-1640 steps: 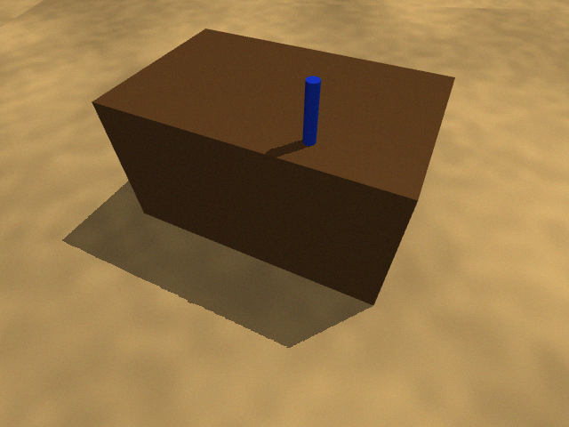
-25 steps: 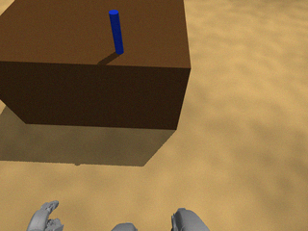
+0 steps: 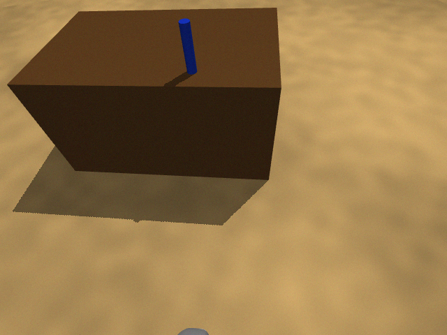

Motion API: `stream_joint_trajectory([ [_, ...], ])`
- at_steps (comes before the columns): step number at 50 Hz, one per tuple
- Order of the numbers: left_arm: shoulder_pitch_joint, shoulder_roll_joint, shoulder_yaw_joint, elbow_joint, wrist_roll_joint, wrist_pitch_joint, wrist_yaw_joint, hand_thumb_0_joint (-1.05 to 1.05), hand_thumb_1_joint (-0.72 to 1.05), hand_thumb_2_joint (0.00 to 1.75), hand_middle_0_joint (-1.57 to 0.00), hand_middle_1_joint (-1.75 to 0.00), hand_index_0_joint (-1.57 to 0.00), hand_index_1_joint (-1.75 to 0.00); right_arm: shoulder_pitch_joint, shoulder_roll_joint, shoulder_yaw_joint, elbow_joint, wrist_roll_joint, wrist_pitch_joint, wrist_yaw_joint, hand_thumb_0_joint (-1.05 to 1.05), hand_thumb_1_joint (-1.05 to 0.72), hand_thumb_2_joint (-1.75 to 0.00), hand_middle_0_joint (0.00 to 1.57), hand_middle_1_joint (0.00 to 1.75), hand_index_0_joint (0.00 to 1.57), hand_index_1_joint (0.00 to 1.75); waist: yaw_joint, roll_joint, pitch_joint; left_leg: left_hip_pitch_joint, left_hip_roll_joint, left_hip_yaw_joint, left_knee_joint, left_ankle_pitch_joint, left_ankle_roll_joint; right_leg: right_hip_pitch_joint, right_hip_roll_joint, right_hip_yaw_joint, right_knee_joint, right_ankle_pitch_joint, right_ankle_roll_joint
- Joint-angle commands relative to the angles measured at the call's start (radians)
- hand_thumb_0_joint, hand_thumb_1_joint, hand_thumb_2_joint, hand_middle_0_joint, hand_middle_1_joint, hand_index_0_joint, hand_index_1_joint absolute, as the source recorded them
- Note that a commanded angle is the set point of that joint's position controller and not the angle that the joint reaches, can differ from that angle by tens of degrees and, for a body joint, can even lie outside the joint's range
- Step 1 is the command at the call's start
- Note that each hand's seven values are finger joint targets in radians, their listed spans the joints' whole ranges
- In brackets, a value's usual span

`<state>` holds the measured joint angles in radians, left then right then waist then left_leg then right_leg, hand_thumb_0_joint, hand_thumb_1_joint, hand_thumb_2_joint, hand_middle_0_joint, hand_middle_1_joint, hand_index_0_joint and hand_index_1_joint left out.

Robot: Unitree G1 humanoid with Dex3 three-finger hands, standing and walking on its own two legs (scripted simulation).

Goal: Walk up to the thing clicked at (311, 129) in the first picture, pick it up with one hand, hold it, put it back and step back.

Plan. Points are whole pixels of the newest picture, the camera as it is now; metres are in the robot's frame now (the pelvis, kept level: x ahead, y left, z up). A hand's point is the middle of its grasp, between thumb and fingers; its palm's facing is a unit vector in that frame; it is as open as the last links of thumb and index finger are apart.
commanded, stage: step back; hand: left
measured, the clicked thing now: (188, 48) +1.10 +0.20 -0.06
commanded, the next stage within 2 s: stand in 0.92 s
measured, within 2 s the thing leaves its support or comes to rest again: neither
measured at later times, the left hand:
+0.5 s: hand out of the picture +0.05 +0.27 -0.14, palm faces +0.03 -0.93 -0.36, open 7.4 cm
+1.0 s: hand (96, 332) +0.15 +0.28 -0.13, palm faces -0.03 -0.93 -0.36, open 7.4 cm
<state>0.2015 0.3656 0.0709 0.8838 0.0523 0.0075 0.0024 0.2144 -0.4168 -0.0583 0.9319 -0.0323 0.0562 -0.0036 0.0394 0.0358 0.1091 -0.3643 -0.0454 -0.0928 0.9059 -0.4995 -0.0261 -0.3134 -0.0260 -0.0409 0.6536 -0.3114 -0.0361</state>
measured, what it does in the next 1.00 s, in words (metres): steps on the spot: left foot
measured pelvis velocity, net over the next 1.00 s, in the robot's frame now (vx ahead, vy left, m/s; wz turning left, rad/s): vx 0.03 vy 0.03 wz -0.03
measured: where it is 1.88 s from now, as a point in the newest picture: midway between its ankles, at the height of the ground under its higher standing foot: outside the picture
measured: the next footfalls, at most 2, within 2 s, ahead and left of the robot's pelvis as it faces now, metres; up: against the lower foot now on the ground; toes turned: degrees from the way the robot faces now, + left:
left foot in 0.06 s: +0.07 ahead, +0.15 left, +0.00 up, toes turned +1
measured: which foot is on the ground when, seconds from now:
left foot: up 0.00-0.04, down 0.06-1.00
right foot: down 0.00-1.00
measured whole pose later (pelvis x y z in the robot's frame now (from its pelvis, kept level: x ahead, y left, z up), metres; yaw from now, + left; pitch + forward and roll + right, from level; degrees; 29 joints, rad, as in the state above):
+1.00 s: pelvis +0.03 +0.03 +0.02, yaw -2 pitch -2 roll +0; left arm 0.06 0.36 0.01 1.07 0.01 -0.02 0.00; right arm 0.03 -0.33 -0.03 1.09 -0.01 -0.01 0.01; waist 0.01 0.00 0.07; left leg -0.16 0.02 0.04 0.42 -0.24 0.00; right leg -0.14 -0.02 0.03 0.42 -0.25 0.03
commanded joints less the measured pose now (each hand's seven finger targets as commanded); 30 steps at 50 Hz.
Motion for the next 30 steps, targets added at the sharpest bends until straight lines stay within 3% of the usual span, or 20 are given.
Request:
stream_joint_trajectory([
  [1,-0.048,0.308,0.071,-0.056,-0.005,-0.023,0.007,0.00,0.90,0.90,-0.20,-0.30,-0.20,-0.30,-0.011,-0.154,-0.047,-0.050,0.001,-0.057,0.008,0.00,-0.90,-0.90,0.20,0.30,0.20,0.30,-0.005,-0.212,-0.082,0.115,0.031,0.101,-0.364,-0.005,0.042,0.016,-0.227,0.286,-0.302,-0.322,-0.125],
  [2,-0.041,0.290,0.054,-0.054,-0.007,-0.017,0.003,0.00,0.90,0.90,-0.20,-0.30,-0.20,-0.30,0.025,-0.150,-0.053,-0.022,0.003,-0.061,0.010,0.00,-0.90,-0.90,0.20,0.30,0.20,0.30,-0.027,-0.182,-0.087,0.229,0.003,0.121,-0.474,0.101,0.057,-0.042,-0.176,0.231,-0.254,-0.304,-0.090],
  [3,-0.024,0.239,0.035,-0.054,-0.005,-0.015,0.000,0.00,0.90,0.90,-0.20,-0.30,-0.20,-0.30,0.049,-0.164,-0.063,-0.007,-0.006,-0.068,0.008,0.00,-0.90,-0.90,0.20,0.30,0.20,0.30,-0.046,-0.094,-0.100,0.338,0.037,0.045,-0.534,0.102,0.072,-0.130,-0.129,0.172,-0.149,-0.279,-0.058],
  [4,-0.047,0.176,0.013,-0.064,-0.020,-0.020,-0.005,0.00,0.90,0.90,-0.20,-0.30,-0.20,-0.30,0.057,-0.222,-0.074,-0.013,-0.016,-0.075,0.004,0.00,-0.90,-0.90,0.20,0.30,0.20,0.30,-0.064,0.108,-0.096,0.365,0.237,-0.314,-0.627,-0.179,0.144,-0.307,-0.027,0.088,-0.007,-0.274,0.024],
  [5,-0.125,0.233,0.039,-0.051,-0.029,-0.020,0.001,0.00,0.90,0.90,-0.20,-0.30,-0.20,-0.30,0.021,-0.290,-0.076,-0.028,-0.019,-0.076,0.006,0.00,-0.90,-0.90,0.20,0.30,0.20,0.30,-0.093,0.136,-0.038,0.108,0.392,-0.497,-0.725,-0.427,0.259,-0.233,0.003,0.056,0.173,-0.276,0.035],
  [6,-0.139,0.254,0.045,-0.044,-0.026,-0.022,-0.004,0.00,0.90,0.90,-0.20,-0.30,-0.20,-0.30,-0.038,-0.264,-0.071,-0.039,-0.015,-0.085,0.005,0.00,-0.90,-0.90,0.20,0.30,0.20,0.30,-0.064,0.044,0.024,0.008,0.377,-0.437,-0.727,-0.372,0.258,-0.165,-0.017,0.114,0.238,-0.218,0.026],
  [7,-0.076,0.220,0.036,-0.024,-0.038,-0.026,-0.012,0.00,0.90,0.90,-0.20,-0.30,-0.20,-0.30,-0.092,-0.213,-0.049,-0.046,-0.015,-0.095,0.002,0.00,-0.90,-0.90,0.20,0.30,0.20,0.30,-0.026,0.019,0.018,0.076,0.304,-0.317,-0.683,-0.190,0.219,-0.161,-0.018,0.130,0.217,-0.142,0.027],
  [8,-0.050,0.207,0.029,-0.011,-0.039,-0.031,-0.015,0.00,0.90,0.90,-0.20,-0.30,-0.20,-0.30,-0.101,-0.200,-0.042,-0.050,-0.015,-0.099,-0.001,0.00,-0.90,-0.90,0.20,0.30,0.20,0.30,-0.023,0.055,-0.011,0.125,0.274,-0.247,-0.648,-0.083,0.196,-0.152,-0.017,0.100,0.165,-0.130,0.024],
  [11,-0.013,0.208,0.034,0.027,-0.034,-0.041,-0.021,0.00,0.90,0.90,-0.20,-0.30,-0.20,-0.30,-0.105,-0.205,-0.050,-0.044,-0.015,-0.088,0.009,0.00,-0.90,-0.90,0.20,0.30,0.20,0.30,-0.034,0.147,-0.035,0.032,0.233,-0.139,-0.623,-0.096,0.167,0.037,0.015,0.028,-0.011,-0.114,0.032],
  [14,0.044,0.208,0.041,0.063,-0.021,-0.055,-0.005,0.00,0.90,0.90,-0.20,-0.30,-0.20,-0.30,-0.094,-0.151,-0.031,-0.050,-0.001,-0.066,0.010,0.00,-0.90,-0.90,0.20,0.30,0.20,0.30,0.002,0.067,-0.046,-0.067,0.175,-0.051,-0.459,-0.055,0.106,0.254,0.048,0.048,-0.243,0.002,0.014],
  [15,0.064,0.252,0.052,0.067,-0.013,-0.063,0.005,0.00,0.90,0.90,-0.20,-0.30,-0.20,-0.30,-0.091,-0.104,-0.020,-0.057,0.005,-0.067,0.010,0.00,-0.90,-0.90,0.20,0.30,0.20,0.30,0.021,-0.069,-0.055,-0.186,0.100,-0.005,-0.310,-0.046,0.058,0.296,-0.084,0.308,-0.306,-0.130,-0.038],
  [16,0.081,0.327,0.065,0.075,-0.011,-0.071,0.005,0.00,0.90,0.90,-0.20,-0.30,-0.20,-0.30,-0.108,-0.112,-0.025,-0.057,0.000,-0.061,0.004,0.00,-0.90,-0.90,0.20,0.30,0.20,0.30,0.030,-0.183,-0.037,-0.186,0.027,0.044,-0.123,-0.072,0.039,0.189,-0.252,0.554,-0.441,-0.427,-0.119],
  [17,0.017,0.345,0.071,0.044,-0.010,-0.074,0.004,0.00,0.90,0.90,-0.20,-0.30,-0.20,-0.30,-0.082,-0.150,-0.040,-0.041,-0.006,-0.061,0.001,0.00,-0.90,-0.90,0.20,0.30,0.20,0.30,0.009,-0.153,0.007,-0.151,0.062,0.000,-0.035,-0.061,0.031,0.085,-0.334,0.623,-0.460,-0.492,-0.187],
  [19,-0.028,0.296,0.061,0.027,-0.018,-0.083,0.010,0.00,0.90,0.90,-0.20,-0.30,-0.20,-0.30,-0.040,-0.150,-0.043,-0.018,-0.001,-0.071,0.004,0.00,-0.90,-0.90,0.20,0.30,0.20,0.30,-0.012,-0.083,-0.003,-0.131,0.088,-0.026,-0.050,0.004,0.039,0.102,-0.289,0.509,-0.404,-0.302,-0.170],
  [23,-0.038,0.272,0.047,0.033,-0.020,-0.081,0.006,0.00,0.90,0.90,-0.20,-0.30,-0.20,-0.30,-0.025,-0.120,-0.037,0.006,-0.005,-0.079,0.011,0.00,-0.90,-0.90,0.20,0.30,0.20,0.30,-0.016,-0.174,-0.086,0.006,0.088,0.065,-0.208,0.043,0.033,0.098,-0.216,0.314,-0.310,0.041,-0.120],
  [26,-0.067,0.224,0.014,0.022,-0.035,-0.063,0.004,0.00,0.90,0.90,-0.20,-0.30,-0.20,-0.30,-0.017,-0.111,-0.038,0.033,-0.003,-0.092,0.002,0.00,-0.90,-0.90,0.20,0.30,0.20,0.30,-0.053,-0.121,-0.125,0.230,0.069,0.083,-0.486,0.307,0.038,0.016,-0.134,0.170,-0.152,0.315,-0.056],
  [27,-0.064,0.189,-0.001,0.022,-0.040,-0.060,0.004,0.00,0.90,0.90,-0.20,-0.30,-0.20,-0.30,-0.018,-0.136,-0.045,0.035,-0.008,-0.095,-0.004,0.00,-0.90,-0.90,0.20,0.30,0.20,0.30,-0.053,-0.060,-0.150,0.274,0.144,-0.017,-0.500,0.381,0.060,-0.025,-0.094,0.140,-0.097,0.322,-0.022],
  [28,-0.062,0.168,-0.007,0.025,-0.054,-0.052,0.004,0.00,0.90,0.90,-0.20,-0.30,-0.20,-0.30,-0.080,-0.180,-0.043,0.020,-0.004,-0.098,-0.006,0.00,-0.90,-0.90,0.20,0.30,0.20,0.30,-0.026,0.042,-0.147,0.186,0.258,-0.171,-0.554,0.290,0.111,-0.010,-0.014,0.090,-0.067,0.109,0.016],
  [29,-0.063,0.188,0.000,0.045,-0.057,-0.048,0.006,0.00,0.90,0.90,-0.20,-0.30,-0.20,-0.30,-0.121,-0.201,-0.040,0.021,0.006,-0.095,-0.001,0.00,-0.90,-0.90,0.20,0.30,0.20,0.30,-0.010,0.047,-0.129,0.098,0.300,-0.169,-0.555,0.244,0.162,0.082,0.011,0.061,-0.077,-0.047,0.020],
  [30,-0.054,0.188,-0.006,0.055,-0.048,-0.050,0.008,0.00,0.90,0.90,-0.20,-0.30,-0.20,-0.30,-0.145,-0.195,-0.037,0.022,0.001,-0.094,0.002,0.00,-0.90,-0.90,0.20,0.30,0.20,0.30,-0.004,0.047,-0.124,0.106,0.287,-0.145,-0.547,0.266,0.156,0.098,0.001,0.075,-0.112,-0.035,0.012],
])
